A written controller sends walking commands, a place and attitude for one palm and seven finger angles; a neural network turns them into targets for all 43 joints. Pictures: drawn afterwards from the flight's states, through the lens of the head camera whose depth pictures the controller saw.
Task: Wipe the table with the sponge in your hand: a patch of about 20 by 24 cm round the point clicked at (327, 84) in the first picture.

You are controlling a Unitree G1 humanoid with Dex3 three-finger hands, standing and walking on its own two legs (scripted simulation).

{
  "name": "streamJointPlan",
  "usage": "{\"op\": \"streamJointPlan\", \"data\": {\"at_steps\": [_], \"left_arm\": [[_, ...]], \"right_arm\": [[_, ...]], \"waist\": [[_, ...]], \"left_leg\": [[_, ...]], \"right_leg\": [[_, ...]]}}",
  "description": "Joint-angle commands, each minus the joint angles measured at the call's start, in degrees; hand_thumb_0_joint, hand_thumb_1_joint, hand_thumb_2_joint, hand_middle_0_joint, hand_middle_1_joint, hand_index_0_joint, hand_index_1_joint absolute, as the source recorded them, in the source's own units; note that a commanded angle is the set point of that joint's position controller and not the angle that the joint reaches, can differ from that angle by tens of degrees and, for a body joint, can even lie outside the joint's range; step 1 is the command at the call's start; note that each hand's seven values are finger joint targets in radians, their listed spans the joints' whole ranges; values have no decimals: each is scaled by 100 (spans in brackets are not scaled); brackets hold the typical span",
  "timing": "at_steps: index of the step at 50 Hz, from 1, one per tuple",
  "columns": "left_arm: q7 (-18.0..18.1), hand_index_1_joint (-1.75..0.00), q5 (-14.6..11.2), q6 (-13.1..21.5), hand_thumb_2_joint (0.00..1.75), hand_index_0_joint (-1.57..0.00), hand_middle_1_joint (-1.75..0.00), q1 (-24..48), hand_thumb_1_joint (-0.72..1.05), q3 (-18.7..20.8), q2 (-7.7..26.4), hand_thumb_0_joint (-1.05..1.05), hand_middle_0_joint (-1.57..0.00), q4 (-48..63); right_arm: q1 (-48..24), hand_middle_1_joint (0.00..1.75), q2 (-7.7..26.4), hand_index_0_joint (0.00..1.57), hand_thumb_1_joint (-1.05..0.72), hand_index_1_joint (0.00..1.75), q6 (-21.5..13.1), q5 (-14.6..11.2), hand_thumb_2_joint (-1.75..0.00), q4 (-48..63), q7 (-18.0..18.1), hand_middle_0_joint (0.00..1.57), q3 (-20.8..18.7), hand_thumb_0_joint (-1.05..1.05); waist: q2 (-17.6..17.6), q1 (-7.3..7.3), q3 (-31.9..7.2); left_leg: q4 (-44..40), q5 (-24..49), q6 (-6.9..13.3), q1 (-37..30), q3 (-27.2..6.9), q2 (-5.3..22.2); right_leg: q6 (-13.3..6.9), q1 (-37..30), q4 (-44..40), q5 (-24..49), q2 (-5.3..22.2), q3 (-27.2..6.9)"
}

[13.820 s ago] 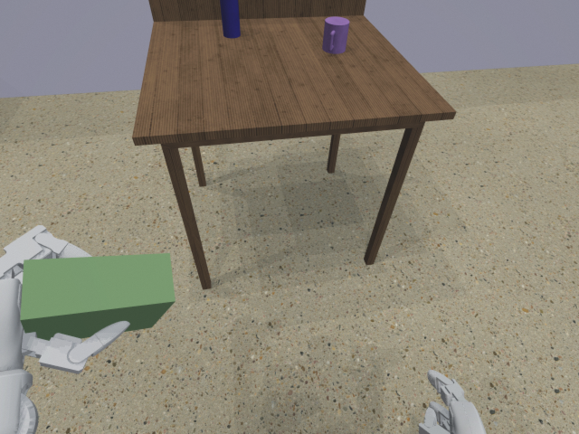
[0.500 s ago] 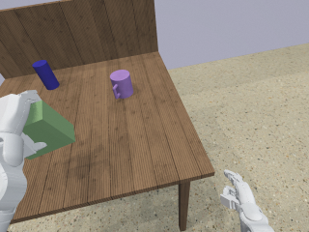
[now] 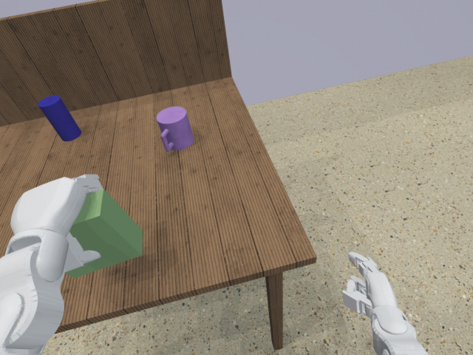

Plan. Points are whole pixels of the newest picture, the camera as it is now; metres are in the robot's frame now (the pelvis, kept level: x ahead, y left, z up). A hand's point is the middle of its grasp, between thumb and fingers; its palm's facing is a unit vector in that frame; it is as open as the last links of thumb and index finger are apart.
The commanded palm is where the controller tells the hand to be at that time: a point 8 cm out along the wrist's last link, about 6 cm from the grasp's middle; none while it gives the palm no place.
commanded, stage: move the sponge above the wiping area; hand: left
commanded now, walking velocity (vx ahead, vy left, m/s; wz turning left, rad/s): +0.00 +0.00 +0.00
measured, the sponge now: (95, 242) +0.24 +0.28 +0.10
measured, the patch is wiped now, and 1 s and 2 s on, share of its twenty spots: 0.00 0.00 0.00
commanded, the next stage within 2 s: none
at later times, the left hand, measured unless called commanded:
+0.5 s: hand (94, 239) +0.23 +0.26 +0.12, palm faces -0.07 -0.05 -1.00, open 9.4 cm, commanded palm +0.20 +0.28 +0.22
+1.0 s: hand (85, 233) +0.23 +0.27 +0.13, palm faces +0.05 -0.01 -1.00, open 9.4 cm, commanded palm +0.21 +0.29 +0.21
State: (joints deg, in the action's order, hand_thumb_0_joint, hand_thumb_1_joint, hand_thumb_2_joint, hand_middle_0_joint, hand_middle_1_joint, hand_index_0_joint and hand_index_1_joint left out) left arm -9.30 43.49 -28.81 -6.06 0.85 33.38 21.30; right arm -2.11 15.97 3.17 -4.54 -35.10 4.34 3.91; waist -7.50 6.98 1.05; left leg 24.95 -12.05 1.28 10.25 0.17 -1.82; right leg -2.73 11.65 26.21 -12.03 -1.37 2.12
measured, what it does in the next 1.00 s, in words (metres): stands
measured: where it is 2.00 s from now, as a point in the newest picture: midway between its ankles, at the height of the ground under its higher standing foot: outside the picture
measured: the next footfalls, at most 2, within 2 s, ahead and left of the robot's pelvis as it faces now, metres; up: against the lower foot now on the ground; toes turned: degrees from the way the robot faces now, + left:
none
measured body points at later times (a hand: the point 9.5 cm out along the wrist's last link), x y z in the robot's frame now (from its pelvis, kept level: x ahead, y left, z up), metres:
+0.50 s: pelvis +0.00 -0.01 +0.00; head +0.00 -0.06 +0.44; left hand +0.23 +0.26 +0.18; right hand +0.26 -0.22 -0.08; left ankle +0.02 +0.11 -0.74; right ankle +0.03 -0.09 -0.74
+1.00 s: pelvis +0.00 +0.00 +0.00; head -0.01 -0.04 +0.45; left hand +0.22 +0.27 +0.19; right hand +0.26 -0.20 -0.07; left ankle +0.02 +0.11 -0.74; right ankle +0.03 -0.09 -0.74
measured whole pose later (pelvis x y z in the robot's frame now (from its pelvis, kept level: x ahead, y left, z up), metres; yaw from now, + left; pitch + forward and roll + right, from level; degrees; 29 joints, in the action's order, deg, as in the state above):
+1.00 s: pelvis +0.00 +0.00 +0.00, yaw +0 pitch -4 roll +0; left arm -4.1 48.6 -12.8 -8.1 -1.7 36.5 17.6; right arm 1.0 15.0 0.1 -2.4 -38.0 6.7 2.1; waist -5.5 8.9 1.7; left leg 25.7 -13.2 1.2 8.4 0.0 -1.4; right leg -3.0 9.2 25.6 -12.4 -1.9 2.1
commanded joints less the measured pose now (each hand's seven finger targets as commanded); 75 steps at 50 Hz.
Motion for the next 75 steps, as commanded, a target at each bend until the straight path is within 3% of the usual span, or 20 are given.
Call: {"op": "streamJointPlan", "data": {"at_steps": [1,4,5,10,15,20,21,24,29,35,40,44,47,51,59,62,65,69,70,75], "left_arm": [[439,-160,863,510,130,-120,-160,1854,10,1674,2712,0,-120,1654],[805,-160,906,714,130,-120,-160,2044,10,2199,3030,0,-120,1376],[894,-160,753,787,130,-120,-160,2059,10,1790,2468,0,-120,1238],[791,-160,-4,361,130,-120,-160,1226,10,1382,1634,0,-120,101],[174,-160,-56,190,130,-120,-160,858,10,452,1016,0,-120,-89],[120,-160,614,749,130,-120,-160,1841,10,1052,2200,0,-120,992],[220,-160,765,1000,130,-120,-160,1926,10,1533,2697,0,-120,1145],[648,-160,695,1515,130,-120,-160,1710,10,2282,3085,0,-120,1496],[1222,-160,163,1113,130,-120,-160,1370,10,2015,2035,0,-120,14],[576,-160,-87,386,130,-120,-160,318,10,894,1094,0,-120,-145],[217,-160,321,545,130,-120,-160,797,10,740,1477,0,-120,855],[549,-160,856,1340,130,-120,-160,1881,10,1603,2578,0,-120,1709],[1006,-160,879,1631,130,-120,-160,1914,10,1589,2185,0,-120,796],[1316,-160,532,1168,130,-120,-160,1891,10,1394,1643,0,-120,79],[417,-160,304,187,130,-120,-160,684,10,360,755,0,-120,-157],[233,-160,624,467,130,-120,-160,1187,10,299,1099,0,-120,576],[477,-160,1037,1008,130,-120,-160,1985,10,916,1844,0,-120,1322],[1077,-160,1027,1396,130,-120,-160,1614,10,1745,2228,0,-120,873],[1192,-160,984,1366,130,-120,-160,1889,10,1321,1728,0,-120,671],[1194,-160,535,598,130,-120,-160,1424,10,805,982,0,-120,-320]], "right_arm": [[-1282,30,436,20,-90,30,-401,243,-90,1036,70,20,-165,0],[-1342,30,393,20,-90,30,-416,237,-90,878,47,20,-197,0],[-1183,30,318,20,-90,30,-415,243,-90,862,34,20,-202,0],[-1284,30,500,20,-90,30,-341,76,-90,751,-26,20,-298,0],[-1210,30,569,20,-90,30,-389,-54,-90,968,71,20,-249,0],[-1274,30,509,20,-90,30,-569,136,-90,1070,174,20,-229,0],[-1160,30,485,20,-90,30,-597,204,-90,1006,196,20,-248,0],[-1139,30,347,20,-90,30,-738,285,-90,938,230,20,-238,0],[-1088,30,420,20,-90,30,-566,123,-90,603,51,20,-377,0],[-1144,30,597,20,-90,30,-363,4,-90,910,13,20,-340,0],[-1210,30,522,20,-90,30,-499,76,-90,1078,76,20,-265,0],[-1189,30,392,20,-90,30,-679,254,-90,976,220,20,-232,0],[-689,30,362,20,-90,30,-661,282,-90,698,276,20,-328,0],[-924,30,394,20,-90,30,-530,165,-90,576,104,20,-372,0],[-1397,30,464,20,-90,30,-310,-15,-90,928,-27,20,-222,0],[-1129,30,499,20,-90,30,-333,107,-90,1001,-28,20,-252,0],[-1016,30,405,20,-90,30,-440,254,-90,994,46,20,-230,0],[-915,30,375,20,-90,30,-496,278,-90,776,87,20,-297,0],[-821,30,306,20,-90,30,-456,255,-90,694,73,20,-299,0],[-1091,30,475,20,-90,30,-313,98,-90,621,-62,20,-338,0]], "waist": [[223,185,-1872],[-133,303,-1605],[-65,223,-1588],[329,122,-855],[868,-140,-458],[494,-32,-1579],[362,65,-1845],[-133,264,-1917],[37,203,-620],[787,28,-677],[681,-74,-1292],[11,80,-1623],[-96,42,-1241],[-225,133,-1019],[706,-22,-840],[592,-49,-1400],[268,59,-1885],[-78,244,-1504],[-108,110,-1427],[81,81,-972]], "left_leg": [[-139,1147,100,-203,-434,-19],[-126,1208,41,-280,-585,-35],[-128,1312,31,-338,-479,25],[-170,871,-49,-37,-363,134],[-146,255,62,215,-280,93],[15,513,144,-95,-330,-30],[38,778,144,-269,-379,-65],[16,1126,99,-533,-530,-72],[-140,862,-90,-146,-528,88],[-203,584,11,168,-259,118],[-101,709,143,-64,-347,49],[-135,874,168,-590,-554,7],[-253,964,44,-556,-553,63],[-403,920,-99,-320,-519,121],[-451,774,3,2,-442,93],[-398,963,101,-237,-488,80],[-341,1246,159,-523,-564,106],[-394,1408,51,-565,-723,92],[-350,1511,4,-586,-564,123],[-478,1194,-102,-229,-436,123]], "right_leg": [[-166,-960,-218,466,233,-1005],[-376,-897,-412,427,96,-1437],[-335,-916,-409,604,202,-1189],[-138,-543,-573,463,310,-1005],[38,-117,-708,-194,304,-802],[-22,-617,-428,-228,356,-1037],[-73,-751,-371,7,338,-1093],[-276,-868,-422,396,184,-1350],[-292,-302,-709,221,198,-1276],[1,-404,-577,327,316,-772],[6,-540,-392,383,294,-772],[-184,-529,-481,175,94,-1056],[-244,-340,-640,167,114,-885],[-246,-388,-625,296,170,-760],[-107,-483,-558,472,125,-638],[-66,-624,-412,595,177,-500],[-167,-844,-298,621,91,-592],[-353,-767,-522,622,-44,-983],[-301,-632,-536,696,55,-794],[-211,-516,-602,620,149,-583]]}}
